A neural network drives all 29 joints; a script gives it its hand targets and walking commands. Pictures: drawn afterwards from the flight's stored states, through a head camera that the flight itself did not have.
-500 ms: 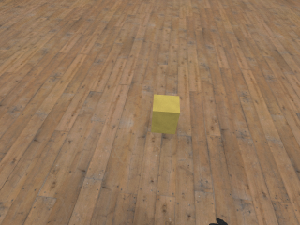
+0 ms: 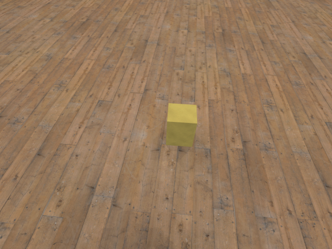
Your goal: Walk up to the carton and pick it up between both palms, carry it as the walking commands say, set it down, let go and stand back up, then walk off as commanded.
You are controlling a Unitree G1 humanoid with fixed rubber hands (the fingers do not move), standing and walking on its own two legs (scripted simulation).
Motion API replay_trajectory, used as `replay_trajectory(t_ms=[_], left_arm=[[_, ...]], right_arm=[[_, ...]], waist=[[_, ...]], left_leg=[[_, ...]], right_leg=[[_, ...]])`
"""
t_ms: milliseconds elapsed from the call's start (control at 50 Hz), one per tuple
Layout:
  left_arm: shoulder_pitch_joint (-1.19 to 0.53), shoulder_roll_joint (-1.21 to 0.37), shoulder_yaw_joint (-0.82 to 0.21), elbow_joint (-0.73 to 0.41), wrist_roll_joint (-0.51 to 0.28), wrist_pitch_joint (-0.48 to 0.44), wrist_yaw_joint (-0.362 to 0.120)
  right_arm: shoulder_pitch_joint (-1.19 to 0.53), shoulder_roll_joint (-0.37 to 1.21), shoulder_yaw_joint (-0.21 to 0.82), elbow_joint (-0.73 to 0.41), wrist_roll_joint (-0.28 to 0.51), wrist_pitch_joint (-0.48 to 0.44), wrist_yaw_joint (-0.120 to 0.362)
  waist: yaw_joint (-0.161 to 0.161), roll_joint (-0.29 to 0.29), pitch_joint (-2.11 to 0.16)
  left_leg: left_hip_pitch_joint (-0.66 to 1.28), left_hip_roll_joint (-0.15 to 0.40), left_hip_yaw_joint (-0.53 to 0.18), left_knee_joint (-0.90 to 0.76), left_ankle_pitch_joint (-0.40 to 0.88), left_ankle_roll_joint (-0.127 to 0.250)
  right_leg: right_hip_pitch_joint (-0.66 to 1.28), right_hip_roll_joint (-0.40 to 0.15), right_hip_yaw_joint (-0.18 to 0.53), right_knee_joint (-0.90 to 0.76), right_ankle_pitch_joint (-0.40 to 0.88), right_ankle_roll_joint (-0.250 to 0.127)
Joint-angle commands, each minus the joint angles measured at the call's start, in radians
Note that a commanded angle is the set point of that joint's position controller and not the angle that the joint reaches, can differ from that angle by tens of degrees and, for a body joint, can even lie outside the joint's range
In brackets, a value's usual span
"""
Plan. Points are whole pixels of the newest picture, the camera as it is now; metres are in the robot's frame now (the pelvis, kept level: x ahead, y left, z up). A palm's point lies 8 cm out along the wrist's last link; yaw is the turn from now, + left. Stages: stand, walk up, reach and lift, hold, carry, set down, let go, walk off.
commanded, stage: stand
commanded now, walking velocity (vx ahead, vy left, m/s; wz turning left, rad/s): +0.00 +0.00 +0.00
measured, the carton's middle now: (180, 125) +1.01 -0.14 -0.64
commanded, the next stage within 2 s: walk up in 0.92 s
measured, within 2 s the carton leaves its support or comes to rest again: neither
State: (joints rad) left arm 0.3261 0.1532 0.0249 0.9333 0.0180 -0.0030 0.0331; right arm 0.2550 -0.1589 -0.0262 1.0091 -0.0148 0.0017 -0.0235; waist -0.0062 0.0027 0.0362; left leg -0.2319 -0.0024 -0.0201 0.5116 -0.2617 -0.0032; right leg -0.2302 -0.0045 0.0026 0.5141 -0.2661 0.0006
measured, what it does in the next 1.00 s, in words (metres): stands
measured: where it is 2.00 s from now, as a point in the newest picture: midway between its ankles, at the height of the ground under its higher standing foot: outside the picture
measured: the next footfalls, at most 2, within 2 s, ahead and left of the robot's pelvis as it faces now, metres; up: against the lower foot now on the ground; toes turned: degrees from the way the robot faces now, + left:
right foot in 1.44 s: +0.12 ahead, -0.16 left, +0.00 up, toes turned -6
left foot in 1.90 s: +0.40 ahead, +0.04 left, +0.00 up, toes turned -2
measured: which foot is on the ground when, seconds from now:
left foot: down 0.00-1.00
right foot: down 0.00-1.00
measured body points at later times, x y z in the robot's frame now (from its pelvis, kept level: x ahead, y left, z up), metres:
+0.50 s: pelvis +0.00 +0.00 +0.00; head +0.01 +0.00 +0.45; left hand -0.01 +0.21 -0.16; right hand -0.01 -0.21 -0.16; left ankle +0.01 +0.12 -0.74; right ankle +0.01 -0.12 -0.74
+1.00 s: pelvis +0.00 +0.00 +0.00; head +0.01 +0.00 +0.45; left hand -0.03 +0.20 -0.16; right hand -0.03 -0.20 -0.16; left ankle +0.01 +0.12 -0.74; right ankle +0.01 -0.12 -0.74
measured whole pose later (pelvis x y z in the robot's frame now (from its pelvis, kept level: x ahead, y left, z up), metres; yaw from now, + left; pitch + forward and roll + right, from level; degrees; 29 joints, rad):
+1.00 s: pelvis +0.00 +0.00 +0.00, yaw +0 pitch -2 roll +0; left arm 0.34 0.10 0.01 1.12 0.01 -0.01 0.04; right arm 0.28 -0.09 0.00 1.20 -0.01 0.00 -0.04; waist -0.01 0.00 0.04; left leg -0.20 0.00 -0.02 0.46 -0.23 0.00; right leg -0.19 -0.01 0.00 0.46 -0.24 0.00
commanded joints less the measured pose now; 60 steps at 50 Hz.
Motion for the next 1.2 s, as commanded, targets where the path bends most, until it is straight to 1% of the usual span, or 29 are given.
replay_trajectory(t_ms=[0, 20, 60, 100, 140, 200, 280, 320, 380, 400, 420, 440, 460, 500, 520, 580, 600, 620, 700, 800, 880, 920, 940, 1040, 1080, 1100, 1120, 1160, 1180], left_arm=[[0.058, 0.068, 0.015, 0.006, -0.003, -0.017, 0.001], [0.042, 0.080, 0.017, 0.014, -0.004, -0.014, 0.003], [0.050, 0.093, 0.024, 0.022, 0.000, -0.015, 0.006], [0.065, 0.057, 0.013, 0.050, -0.014, -0.014, 0.002], [0.066, 0.049, 0.012, 0.053, -0.014, -0.013, 0.005], [0.074, 0.060, 0.015, 0.079, -0.005, -0.007, 0.013], [0.073, 0.046, 0.009, 0.104, -0.010, -0.014, 0.012], [0.059, 0.064, 0.014, 0.107, 0.000, -0.010, 0.011], [0.080, 0.044, 0.009, 0.120, -0.007, -0.017, 0.012], [0.069, 0.043, 0.010, 0.125, -0.010, -0.018, 0.012], [0.065, 0.034, 0.011, 0.135, -0.007, -0.015, 0.011], [0.089, 0.032, 0.006, 0.140, -0.006, -0.013, 0.016], [0.104, 0.034, 0.010, 0.149, -0.007, -0.012, 0.017], [0.089, 0.042, 0.011, 0.146, -0.008, -0.009, 0.018], [0.087, 0.022, 0.007, 0.147, -0.008, -0.008, 0.012], [0.102, 0.006, -0.002, 0.162, -0.006, -0.013, 0.012], [0.079, 0.033, 0.002, 0.152, -0.007, -0.013, 0.016], [0.100, 0.006, -0.006, 0.163, -0.015, -0.012, 0.011], [0.076, 0.045, -0.002, 0.164, -0.005, -0.007, 0.015], [0.082, 0.023, -0.003, 0.166, -0.007, -0.006, 0.018], [0.100, 0.025, -0.004, 0.177, -0.005, -0.009, 0.014], [0.094, 0.011, -0.008, 0.182, -0.007, -0.010, 0.012], [0.098, 0.005, -0.008, 0.173, -0.010, -0.011, 0.012], [0.116, 0.004, -0.013, 0.194, -0.010, -0.004, 0.014], [0.128, 0.003, -0.016, 0.195, -0.008, -0.002, 0.019], [0.156, 0.105, 0.012, 0.164, 0.023, -0.019, 0.002], [0.142, 0.131, 0.020, 0.151, 0.029, -0.018, -0.004], [0.072, 0.081, 0.005, 0.103, 0.038, -0.019, -0.018], [0.022, 0.054, -0.002, 0.074, 0.040, -0.025, -0.023]], right_arm=[[0.054, -0.090, -0.018, 0.007, 0.003, -0.013, -0.008], [0.050, -0.086, -0.013, 0.017, 0.004, -0.013, -0.008], [0.057, -0.062, -0.005, 0.038, 0.004, -0.009, -0.008], [0.051, -0.078, -0.011, 0.045, 0.005, -0.012, -0.005], [0.061, -0.074, -0.006, 0.072, 0.001, -0.010, -0.010], [0.076, -0.054, -0.001, 0.084, 0.002, -0.011, -0.010], [0.049, -0.036, 0.003, 0.101, 0.006, -0.010, -0.013], [0.074, -0.046, 0.003, 0.123, 0.000, -0.005, -0.019], [0.092, -0.048, -0.001, 0.140, -0.002, -0.008, -0.020], [0.113, -0.041, 0.004, 0.158, 0.002, -0.007, -0.020], [0.089, -0.042, 0.006, 0.148, 0.000, -0.010, -0.022], [0.092, -0.048, 0.001, 0.155, 0.002, -0.009, -0.021], [0.080, -0.008, 0.014, 0.156, 0.003, -0.007, -0.022], [0.110, 0.000, 0.016, 0.168, 0.000, -0.006, -0.020], [0.088, -0.042, 0.010, 0.162, 0.003, -0.008, -0.019], [0.081, -0.045, 0.006, 0.165, 0.001, -0.005, -0.020], [0.081, -0.033, 0.007, 0.165, 0.002, -0.008, -0.020], [0.095, 0.003, 0.019, 0.175, 0.003, -0.009, -0.018], [0.097, -0.027, 0.013, 0.177, 0.002, -0.005, -0.017], [0.079, 0.002, 0.020, 0.181, 0.005, -0.003, -0.020], [0.111, -0.031, 0.016, 0.189, -0.001, -0.005, -0.024], [0.108, -0.006, 0.024, 0.185, 0.002, -0.008, -0.018], [0.113, -0.013, 0.022, 0.193, 0.005, -0.006, -0.022], [0.125, -0.010, 0.026, 0.200, 0.004, -0.003, -0.023], [0.127, -0.004, 0.024, 0.194, 0.006, -0.005, -0.019], [0.138, -0.099, -0.004, 0.141, -0.038, -0.027, -0.012], [0.162, -0.099, -0.006, 0.135, -0.038, -0.034, -0.012], [0.214, -0.103, -0.010, 0.139, -0.040, -0.036, -0.009], [0.268, -0.126, -0.019, 0.151, -0.031, -0.041, -0.014]], waist=[[-0.003, -0.004, 0.015], [-0.004, -0.023, 0.047], [0.003, 0.004, 0.034], [-0.001, -0.031, 0.059], [0.007, 0.025, 0.054], [-0.007, -0.014, 0.034], [0.009, 0.003, 0.045], [-0.001, -0.003, 0.048], [0.000, -0.020, 0.030], [-0.006, 0.003, 0.031], [-0.002, -0.021, 0.041], [-0.003, 0.018, 0.050], [0.005, -0.012, 0.060], [-0.008, -0.002, 0.063], [0.004, 0.018, 0.051], [0.006, 0.008, 0.046], [-0.005, -0.040, 0.047], [0.002, -0.015, 0.067], [-0.012, -0.002, 0.083], [0.001, 0.032, 0.051], [0.001, -0.024, 0.057], [-0.006, -0.011, 0.072], [0.003, 0.040, 0.068], [0.000, -0.030, 0.085], [-0.003, -0.004, 0.091], [-0.004, 0.016, -0.014], [-0.018, -0.004, 0.048], [-0.047, 0.101, 0.137], [-0.069, 0.164, 0.179]], left_leg=[[0.007, 0.063, -0.081, -0.110, 0.089, 0.040], [-0.021, 0.062, -0.077, -0.117, 0.085, 0.040], [-0.011, 0.052, -0.063, -0.112, 0.082, 0.038], [-0.036, 0.051, -0.074, -0.123, 0.063, 0.037], [-0.032, 0.054, -0.072, -0.131, 0.069, 0.037], [-0.012, 0.056, -0.070, -0.124, 0.076, 0.039], [-0.011, 0.058, -0.067, -0.126, 0.104, 0.031], [0.002, 0.055, -0.063, -0.131, 0.083, 0.032], [0.007, 0.059, -0.066, -0.133, 0.110, 0.036], [0.015, 0.058, -0.066, -0.127, 0.129, 0.035], [0.006, 0.068, -0.068, -0.127, 0.136, 0.036], [-0.002, 0.062, -0.068, -0.127, 0.125, 0.031], [-0.001, 0.061, -0.070, -0.133, 0.127, 0.035], [0.009, 0.063, -0.077, -0.146, 0.095, 0.034], [-0.013, 0.066, -0.076, -0.137, 0.087, 0.038], [-0.008, 0.057, -0.069, -0.138, 0.096, 0.034], [0.023, 0.063, -0.071, -0.136, 0.104, 0.036], [-0.005, 0.062, -0.075, -0.131, 0.114, 0.032], [-0.001, 0.057, -0.067, -0.147, 0.053, 0.028], [-0.016, 0.051, -0.069, -0.146, 0.098, 0.027], [0.002, 0.065, -0.073, -0.152, 0.089, 0.033], [-0.011, 0.061, -0.071, -0.151, 0.095, 0.028], [-0.019, 0.061, -0.073, -0.154, 0.084, 0.028], [-0.026, 0.061, -0.079, -0.153, 0.088, 0.027], [-0.019, 0.057, -0.071, -0.143, 0.055, 0.029], [0.048, 0.067, -0.068, -0.080, -0.374, 0.066], [-0.025, 0.093, -0.135, -0.094, -0.508, 0.085], [0.029, 0.174, -0.271, -0.203, -0.630, 0.126], [0.101, 0.261, -0.391, -0.306, -0.660, 0.170]], right_leg=[[-0.017, -0.065, 0.083, -0.131, 0.092, -0.050], [-0.012, -0.062, 0.078, -0.130, 0.094, -0.048], [0.005, -0.068, 0.093, -0.145, 0.081, -0.049], [-0.010, -0.059, 0.080, -0.149, 0.020, -0.042], [0.009, -0.063, 0.085, -0.144, 0.050, -0.046], [0.015, -0.064, 0.084, -0.150, 0.068, -0.048], [0.011, -0.058, 0.073, -0.155, 0.077, -0.046], [0.000, -0.066, 0.087, -0.170, 0.049, -0.048], [0.019, -0.070, 0.082, -0.157, 0.087, -0.049], [0.022, -0.073, 0.087, -0.153, 0.100, -0.051], [0.016, -0.066, 0.076, -0.146, 0.136, -0.051], [0.020, -0.069, 0.071, -0.153, 0.108, -0.047], [0.022, -0.065, 0.070, -0.150, 0.122, -0.044], [-0.001, -0.071, 0.077, -0.156, 0.074, -0.046], [0.007, -0.062, 0.067, -0.151, 0.083, -0.042], [0.035, -0.066, 0.070, -0.149, 0.093, -0.040], [-0.004, -0.066, 0.075, -0.161, 0.093, -0.039], [0.013, -0.059, 0.066, -0.157, 0.091, -0.035], [-0.024, -0.073, 0.087, -0.175, 0.021, -0.038], [0.022, -0.067, 0.074, -0.157, 0.078, -0.039], [0.008, -0.062, 0.068, -0.165, 0.067, -0.035], [0.013, -0.069, 0.067, -0.155, 0.078, -0.036], [0.010, -0.068, 0.077, -0.159, 0.069, -0.043], [0.013, -0.067, 0.066, -0.157, 0.062, -0.033], [-0.010, -0.067, 0.082, -0.172, 0.032, -0.036], [-0.009, -0.069, 0.131, -0.140, -0.403, -0.074], [-0.075, -0.069, 0.156, -0.098, -0.512, -0.085], [-0.279, -0.018, 0.094, 0.043, -0.485, -0.057], [-0.382, 0.020, 0.000, 0.186, -0.312, -0.036]])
